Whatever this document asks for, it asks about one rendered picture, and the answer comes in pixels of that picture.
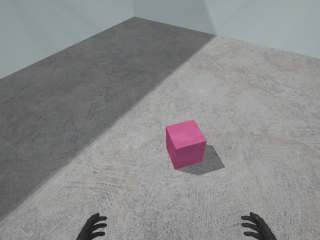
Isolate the carton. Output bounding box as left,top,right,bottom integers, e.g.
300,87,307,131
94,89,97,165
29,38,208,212
166,119,207,170

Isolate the robot left hand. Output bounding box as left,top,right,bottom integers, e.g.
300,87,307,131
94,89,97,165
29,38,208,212
76,212,107,240

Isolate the robot right hand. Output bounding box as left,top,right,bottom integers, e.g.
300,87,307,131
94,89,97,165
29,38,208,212
241,212,277,240

